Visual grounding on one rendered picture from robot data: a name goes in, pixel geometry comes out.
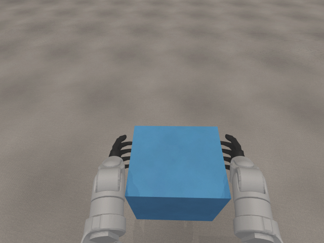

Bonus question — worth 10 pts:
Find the robot left forearm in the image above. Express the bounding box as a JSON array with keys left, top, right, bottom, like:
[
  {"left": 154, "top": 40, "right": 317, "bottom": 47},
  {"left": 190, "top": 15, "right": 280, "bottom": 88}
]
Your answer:
[{"left": 81, "top": 156, "right": 126, "bottom": 243}]

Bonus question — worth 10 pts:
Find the robot right hand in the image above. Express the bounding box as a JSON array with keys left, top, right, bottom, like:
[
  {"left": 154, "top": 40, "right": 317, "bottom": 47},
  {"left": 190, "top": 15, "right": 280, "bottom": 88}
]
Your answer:
[{"left": 220, "top": 134, "right": 244, "bottom": 170}]

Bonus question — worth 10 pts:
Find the robot left hand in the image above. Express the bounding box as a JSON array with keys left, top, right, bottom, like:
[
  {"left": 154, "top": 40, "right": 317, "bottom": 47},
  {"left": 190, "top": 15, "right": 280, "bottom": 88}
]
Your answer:
[{"left": 109, "top": 135, "right": 132, "bottom": 169}]

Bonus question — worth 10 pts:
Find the robot right forearm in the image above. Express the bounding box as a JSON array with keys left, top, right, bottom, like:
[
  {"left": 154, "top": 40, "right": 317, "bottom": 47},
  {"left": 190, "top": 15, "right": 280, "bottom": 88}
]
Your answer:
[{"left": 229, "top": 156, "right": 283, "bottom": 243}]

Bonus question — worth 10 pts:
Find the carton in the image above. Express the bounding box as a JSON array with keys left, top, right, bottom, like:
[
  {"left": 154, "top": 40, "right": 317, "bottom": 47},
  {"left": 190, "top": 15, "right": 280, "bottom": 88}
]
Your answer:
[{"left": 125, "top": 126, "right": 231, "bottom": 221}]

